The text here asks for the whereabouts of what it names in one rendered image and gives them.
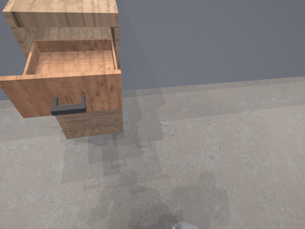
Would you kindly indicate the drawer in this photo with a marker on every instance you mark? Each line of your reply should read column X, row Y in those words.
column 66, row 69

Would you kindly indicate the cabinet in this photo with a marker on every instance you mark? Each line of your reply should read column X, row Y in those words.
column 70, row 19

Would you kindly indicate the handle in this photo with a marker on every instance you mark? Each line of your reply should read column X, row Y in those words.
column 68, row 109

